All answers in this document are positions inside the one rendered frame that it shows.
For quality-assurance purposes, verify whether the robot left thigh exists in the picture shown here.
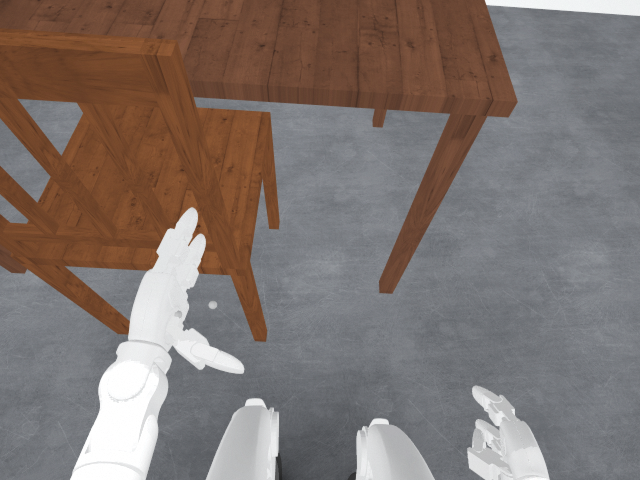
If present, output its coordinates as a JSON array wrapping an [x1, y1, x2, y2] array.
[[206, 405, 279, 480]]

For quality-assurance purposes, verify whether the robot right thigh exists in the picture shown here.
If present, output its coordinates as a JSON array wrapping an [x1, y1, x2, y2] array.
[[356, 424, 435, 480]]

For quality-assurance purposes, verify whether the chair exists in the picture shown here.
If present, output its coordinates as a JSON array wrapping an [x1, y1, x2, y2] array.
[[0, 28, 280, 342]]

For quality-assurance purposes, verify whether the robot left hand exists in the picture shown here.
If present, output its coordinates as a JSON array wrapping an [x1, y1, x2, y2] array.
[[128, 207, 244, 374]]

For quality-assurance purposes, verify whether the table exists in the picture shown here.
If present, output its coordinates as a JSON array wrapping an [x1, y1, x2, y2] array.
[[0, 0, 518, 294]]

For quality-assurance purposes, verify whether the left robot forearm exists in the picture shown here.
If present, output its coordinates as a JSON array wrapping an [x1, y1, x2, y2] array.
[[70, 340, 172, 480]]

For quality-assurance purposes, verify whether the robot thigh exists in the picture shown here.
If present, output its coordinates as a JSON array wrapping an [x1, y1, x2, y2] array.
[[206, 405, 279, 480], [356, 424, 435, 480]]

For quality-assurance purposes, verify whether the robot right hand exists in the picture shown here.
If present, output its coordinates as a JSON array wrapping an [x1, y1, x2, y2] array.
[[467, 386, 550, 480]]

